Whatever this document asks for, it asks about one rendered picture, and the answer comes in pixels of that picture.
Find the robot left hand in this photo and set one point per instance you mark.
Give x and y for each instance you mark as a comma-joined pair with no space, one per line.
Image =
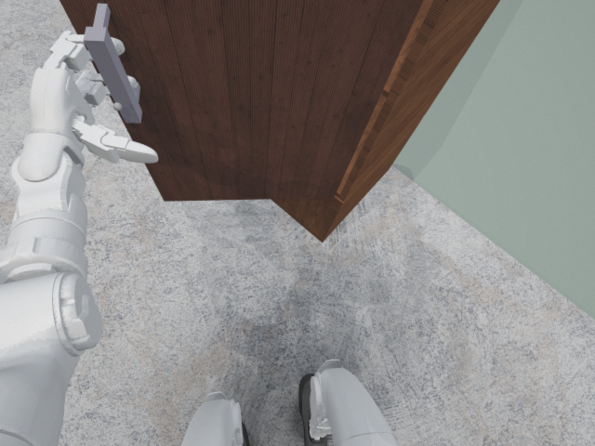
56,100

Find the robot thigh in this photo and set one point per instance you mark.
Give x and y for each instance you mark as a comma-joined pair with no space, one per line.
215,423
354,417

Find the robot right thigh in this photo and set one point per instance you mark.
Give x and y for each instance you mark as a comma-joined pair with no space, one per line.
354,417

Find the cupboard door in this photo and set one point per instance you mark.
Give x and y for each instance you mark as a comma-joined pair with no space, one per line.
253,99

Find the robot left forearm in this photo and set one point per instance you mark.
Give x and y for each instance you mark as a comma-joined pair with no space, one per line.
48,231

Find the left robot upper arm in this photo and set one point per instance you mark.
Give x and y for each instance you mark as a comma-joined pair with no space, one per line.
46,324

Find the handle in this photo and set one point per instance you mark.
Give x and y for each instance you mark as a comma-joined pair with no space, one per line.
102,50

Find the robot left thigh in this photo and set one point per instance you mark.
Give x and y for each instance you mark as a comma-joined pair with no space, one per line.
215,423

